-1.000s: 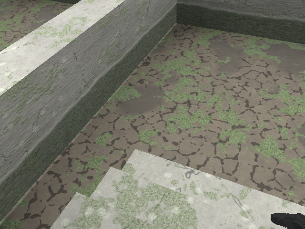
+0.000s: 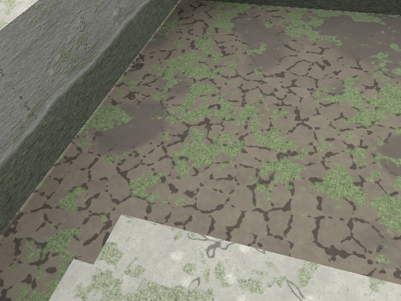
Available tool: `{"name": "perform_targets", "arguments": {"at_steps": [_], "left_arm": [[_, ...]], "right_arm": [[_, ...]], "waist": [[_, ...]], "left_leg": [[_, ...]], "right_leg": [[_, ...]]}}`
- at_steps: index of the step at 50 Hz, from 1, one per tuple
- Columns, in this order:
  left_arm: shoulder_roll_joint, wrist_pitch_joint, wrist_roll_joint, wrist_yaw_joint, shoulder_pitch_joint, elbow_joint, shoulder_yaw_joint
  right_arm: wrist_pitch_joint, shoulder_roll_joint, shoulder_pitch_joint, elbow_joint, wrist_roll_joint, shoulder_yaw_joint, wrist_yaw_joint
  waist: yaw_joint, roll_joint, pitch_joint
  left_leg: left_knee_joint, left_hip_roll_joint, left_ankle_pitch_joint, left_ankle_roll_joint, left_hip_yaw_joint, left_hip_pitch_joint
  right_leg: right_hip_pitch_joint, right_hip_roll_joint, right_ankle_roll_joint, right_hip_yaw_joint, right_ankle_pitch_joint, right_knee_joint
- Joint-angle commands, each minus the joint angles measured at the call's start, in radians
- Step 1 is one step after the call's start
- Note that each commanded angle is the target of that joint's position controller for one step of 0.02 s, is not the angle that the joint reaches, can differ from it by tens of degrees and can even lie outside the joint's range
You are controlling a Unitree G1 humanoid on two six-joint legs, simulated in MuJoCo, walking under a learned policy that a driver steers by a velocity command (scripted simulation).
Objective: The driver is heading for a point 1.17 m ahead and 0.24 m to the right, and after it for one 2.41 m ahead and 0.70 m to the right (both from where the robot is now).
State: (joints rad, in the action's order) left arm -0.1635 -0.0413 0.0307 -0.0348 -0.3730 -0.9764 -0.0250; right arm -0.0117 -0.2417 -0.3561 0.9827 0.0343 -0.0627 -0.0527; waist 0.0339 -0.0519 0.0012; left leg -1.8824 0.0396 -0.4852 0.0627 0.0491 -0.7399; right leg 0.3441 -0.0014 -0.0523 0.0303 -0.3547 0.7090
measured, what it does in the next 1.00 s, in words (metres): goes down: left foot 0.18 m lower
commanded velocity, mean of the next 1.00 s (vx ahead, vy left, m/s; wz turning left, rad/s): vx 0.50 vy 0.00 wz -0.02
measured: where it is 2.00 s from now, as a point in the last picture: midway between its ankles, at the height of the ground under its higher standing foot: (228, 229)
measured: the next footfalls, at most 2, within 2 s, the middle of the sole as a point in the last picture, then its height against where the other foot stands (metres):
left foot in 0.56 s outside the picture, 0.18 m lower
right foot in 1.18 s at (245, 271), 0.18 m lower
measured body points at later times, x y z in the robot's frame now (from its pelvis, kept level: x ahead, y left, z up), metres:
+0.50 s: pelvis +0.28 +0.04 -0.08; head +0.30 +0.05 +0.37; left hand +0.11 +0.25 -0.21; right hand +0.52 -0.17 -0.17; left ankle +0.48 +0.16 -0.79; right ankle +0.02 -0.09 -0.72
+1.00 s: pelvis +0.54 +0.06 -0.21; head +0.54 +0.06 +0.24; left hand +0.71 +0.31 -0.32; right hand +0.44 -0.17 -0.36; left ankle +0.45 +0.15 -0.90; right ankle +0.70 -0.10 -0.89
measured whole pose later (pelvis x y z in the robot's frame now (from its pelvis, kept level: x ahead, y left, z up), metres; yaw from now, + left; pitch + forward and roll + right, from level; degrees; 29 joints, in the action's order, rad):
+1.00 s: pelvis +0.54 +0.06 -0.21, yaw -2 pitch -1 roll +2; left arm -0.24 -0.01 0.04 -0.03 -0.09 -0.90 -0.07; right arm 0.10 -0.20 -0.52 1.07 0.03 -0.04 -0.02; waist 0.06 0.02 0.01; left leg -0.83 0.04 -0.60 0.06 -0.11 -0.22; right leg 0.65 0.00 -0.06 -0.16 0.39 0.80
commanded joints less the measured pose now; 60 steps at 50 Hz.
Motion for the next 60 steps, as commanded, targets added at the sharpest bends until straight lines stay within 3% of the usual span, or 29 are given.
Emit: {"name": "perform_targets", "arguments": {"at_steps": [1, 3, 7, 13, 16, 17, 19, 21, 24, 26, 27, 28, 29, 30, 31, 32, 33, 34, 36, 38, 40, 41, 46, 50, 54, 56, 58, 59, 60], "left_arm": [[-0.163, -0.056, 0.004, 0.015, 0.007, 0.046, -0.019], [-0.185, -0.062, -0.012, 0.03, -0.032, 0.048, -0.02], [-0.189, -0.033, -0.019, 0.036, -0.155, 0.021, -0.032], [-0.163, -0.02, 0.026, 0.075, -0.486, -0.088, -0.045], [-0.157, -0.045, 0.036, 0.079, -0.514, -0.101, -0.04], [-0.124, -0.058, 0.027, 0.08, -0.421, -0.086, -0.03], [-0.112, -0.069, 0.007, 0.061, -0.261, -0.037, -0.018], [-0.149, -0.072, -0.011, 0.054, -0.174, -0.018, -0.019], [-0.139, -0.036, 0.014, 0.07, -0.259, -0.058, -0.015], [-0.176, -0.002, 0.043, 0.088, -0.283, -0.089, -0.023], [-0.188, 0.006, 0.011, 0.09, -0.27, -0.102, -0.033], [-0.159, 0.005, -0.007, 0.086, -0.253, -0.109, -0.044], [-0.099, -0.007, -0.063, 0.095, -0.493, -0.104, -0.04], [-0.134, -0.021, -0.073, 0.105, -0.451, -0.09, -0.037], [-0.154, -0.013, -0.062, 0.104, -0.333, -0.052, -0.034], [-0.155, 0.0, -0.017, 0.095, -0.216, -0.032, -0.038], [-0.196, 0.011, 0.022, 0.073, -0.155, -0.021, -0.051], [-0.168, 0.025, 0.045, 0.065, -0.115, -0.019, -0.056], [-0.074, 0.043, 0.028, 0.051, -0.053, -0.005, -0.038], [-0.088, 0.05, 0.04, 0.048, -0.048, 0.001, -0.039], [-0.097, 0.054, 0.013, 0.044, -0.04, -0.004, -0.035], [-0.128, 0.049, 0.001, 0.042, 0.042, 0.029, -0.047], [-0.138, 0.024, 0.005, 0.012, 0.3, 0.108, -0.058], [-0.113, 0.026, 0.007, -0.012, 0.405, 0.147, -0.05], [-0.081, 0.007, -0.025, -0.037, 0.53, 0.204, -0.03], [-0.078, 0.007, -0.027, -0.035, 0.476, 0.184, -0.027], [-0.116, 0.016, -0.027, -0.016, 0.201, 0.082, -0.043], [-0.155, 0.018, -0.015, -0.007, -0.018, -0.008, -0.061], [-0.21, 0.021, 0.022, -0.004, -0.123, -0.05, -0.079]], "right_arm": [[-0.006, -0.001, 0.05, -0.073, 0.008, 0.003, 0.04], [-0.006, -0.016, 0.064, -0.053, 0.038, -0.008, 0.057], [-0.02, -0.014, 0.066, -0.024, 0.016, -0.006, 0.07], [0.024, -0.024, 0.403, -0.099, 0.019, -0.018, 0.06], [0.056, -0.016, 0.556, -0.151, 0.007, -0.014, 0.065], [0.064, -0.029, 0.572, -0.176, 0.006, -0.009, 0.075], [0.06, 0.026, 0.515, -0.167, -0.008, 0.016, 0.11], [0.052, -0.002, 0.432, -0.133, -0.031, 0.015, 0.123], [0.044, -0.019, 0.381, -0.099, -0.032, 0.022, 0.081], [0.055, -0.059, 0.139, -0.026, -0.019, 0.003, 0.045], [0.059, -0.093, -0.04, 0.028, 0.008, -0.012, 0.048], [0.052, -0.167, -0.161, 0.07, 0.023, -0.033, 0.057], [0.066, -0.207, -0.185, 0.056, 0.005, -0.026, 0.071], [0.061, -0.178, -0.19, 0.04, -0.027, -0.026, 0.086], [0.06, -0.166, -0.134, 0.015, -0.031, -0.027, 0.08], [0.056, -0.151, -0.056, -0.002, -0.015, -0.032, 0.062], [0.07, -0.078, 0.014, -0.033, -0.022, -0.005, 0.059], [0.087, -0.083, 0.019, -0.007, -0.012, -0.007, 0.056], [0.109, -0.08, -0.008, 0.024, -0.017, -0.005, 0.054], [0.1, -0.1, -0.034, 0.031, -0.017, -0.009, 0.049], [0.093, -0.085, -0.029, 0.012, -0.014, -0.004, 0.06], [0.101, -0.061, -0.061, 0.023, -0.019, -0.001, 0.064], [0.124, -0.058, -0.138, 0.057, -0.009, 0.0, 0.025], [0.124, -0.053, -0.155, 0.037, 0.006, 0.013, 0.023], [0.104, -0.059, -0.193, 0.035, 0.025, 0.015, 0.005], [0.083, -0.054, -0.224, 0.067, 0.021, 0.016, -0.006], [0.063, -0.083, -0.195, 0.081, 0.024, 0.007, -0.012], [0.068, -0.114, -0.158, 0.07, 0.012, -0.004, -0.004], [0.067, -0.109, -0.201, 0.075, -0.002, -0.011, 0.004]], "waist": [[0.056, 0.13, -0.172], [0.045, 0.178, -0.119], [0.022, 0.148, -0.037], [-0.172, 0.11, -0.164], [-0.218, 0.105, -0.205], [-0.168, 0.079, -0.227], [-0.136, 0.084, -0.179], [-0.112, 0.078, -0.166], [-0.159, 0.085, -0.167], [-0.059, 0.073, -0.041], [0.049, 0.048, 0.013], [0.093, -0.132, 0.055], [-0.045, -0.219, 0.228], [0.015, -0.182, 0.323], [0.036, -0.138, 0.285], [0.023, -0.145, 0.207], [-0.018, 0.001, 0.105], [-0.036, -0.044, 0.029], [-0.077, -0.028, -0.044], [-0.096, -0.042, 0.006], [-0.109, -0.066, 0.032], [-0.099, 0.009, -0.01], [-0.022, 0.018, -0.102], [0.036, 0.013, -0.129], [0.132, 0.017, -0.23], [0.132, -0.008, -0.232], [0.016, -0.019, -0.116], [-0.094, 0.063, -0.001], [-0.138, 0.221, 0.039]], "left_leg": [[0.578, -0.067, 0.394, -0.032, 0.067, -0.06], [0.799, -0.077, 0.552, -0.045, 0.013, 0.06], [0.777, -0.108, 0.579, -0.011, -0.012, 0.014], [0.869, -0.094, 0.428, -0.006, 0.126, -0.492], [0.979, -0.08, 0.453, -0.003, 0.083, -0.543], [1.135, -0.118, 0.617, -0.016, 0.049, -0.397], [1.267, -0.11, 0.954, 0.009, -0.064, 0.091], [1.326, -0.087, 1.089, 0.015, -0.088, 0.373], [1.513, -0.123, 1.038, -0.01, -0.064, 0.335], [1.597, -0.11, 1.006, -0.003, -0.076, 0.542], [1.657, -0.123, 1.036, -0.006, -0.075, 0.794], [1.552, -0.195, 1.119, 0.021, -0.034, 1.02], [1.062, -0.403, 1.7, 0.062, 0.105, 1.357], [1.087, -0.468, 1.634, 0.131, 0.208, 1.378], [1.287, -0.483, 1.031, 0.205, 0.3, 1.222], [1.436, -0.477, 0.537, 0.261, 0.397, 0.984], [1.51, -0.424, 0.415, 0.244, 0.336, 0.737], [1.489, -0.427, 0.543, 0.254, 0.341, 0.548], [1.511, -0.322, 0.602, 0.227, 0.216, 0.347], [1.486, -0.313, 0.821, 0.24, 0.188, 0.358], [1.474, -0.299, 0.757, 0.216, 0.166, 0.334], [1.475, -0.266, 0.616, 0.198, 0.159, 0.356], [1.367, -0.274, 0.049, 0.172, 0.204, 0.503], [1.254, -0.257, -0.062, 0.137, 0.13, 0.414], [1.18, -0.246, 0.01, 0.086, 0.032, 0.408], [1.077, -0.268, 0.147, 0.083, 0.008, 0.407], [0.768, -0.273, 0.389, 0.089, -0.039, 0.478], [0.51, -0.212, 0.524, 0.071, -0.122, 0.462], [0.087, -0.097, 0.045, 0.042, -0.208, 0.27]], "right_leg": [[0.231, 0.243, -0.127, -0.305, 0.053, -0.402], [0.18, 0.21, -0.165, -0.292, 0.217, -0.403], [-0.087, 0.232, -0.171, -0.288, 0.426, -0.328], [-0.633, 0.269, -0.222, -0.396, 0.389, -0.209], [-0.627, 0.249, -0.206, -0.377, 0.355, -0.205], [-0.477, 0.213, -0.175, -0.307, 0.312, -0.206], [-0.09, 0.14, -0.129, -0.208, 0.119, -0.246], [0.054, 0.101, -0.09, -0.133, 0.07, -0.206], [-0.233, 0.092, -0.067, -0.111, 0.196, 0.032], [-0.315, 0.079, -0.083, -0.109, 0.425, 0.411], [-0.177, 0.047, -0.085, -0.079, 0.401, 0.71], [0.066, -0.097, -0.063, -0.029, -0.382, 1.111], [0.347, -0.09, -0.038, -0.176, -0.559, 1.253], [0.454, -0.04, -0.03, -0.188, -0.445, 1.218], [0.52, 0.0, -0.012, -0.122, -0.336, 1.112], [0.503, 0.026, -0.013, -0.088, -0.236, 1.116], [0.389, 0.053, -0.016, -0.131, -0.075, 0.893], [0.302, 0.065, -0.017, -0.168, -0.01, 0.773], [0.206, 0.072, 0.03, -0.134, 0.091, 0.509], [0.172, 0.067, 0.036, -0.097, 0.14, 0.449], [0.146, 0.048, 0.017, -0.068, 0.276, 0.499], [0.229, 0.057, -0.002, -0.106, 0.42, 0.41], [0.465, 0.034, -0.008, -0.238, 0.722, 0.12], [0.362, 0.003, -0.007, -0.19, 0.827, 0.05], [0.259, 0.032, 0.0, -0.087, 0.818, -0.215], [0.118, 0.063, -0.018, -0.043, 0.756, -0.264], [-0.084, 0.084, -0.051, -0.036, 0.683, -0.34], [-0.315, 0.015, -0.055, 0.036, 0.737, -0.398], [-0.535, 0.038, -0.08, 0.016, 0.839, -0.357]]}}
Velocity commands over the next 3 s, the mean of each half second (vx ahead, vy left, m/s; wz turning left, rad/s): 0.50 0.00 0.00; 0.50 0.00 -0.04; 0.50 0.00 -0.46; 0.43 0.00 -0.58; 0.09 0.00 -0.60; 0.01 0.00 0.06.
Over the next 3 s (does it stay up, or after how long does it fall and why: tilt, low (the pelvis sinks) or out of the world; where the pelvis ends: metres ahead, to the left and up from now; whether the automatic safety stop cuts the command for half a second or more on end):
stays up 1.30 -0.03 -0.51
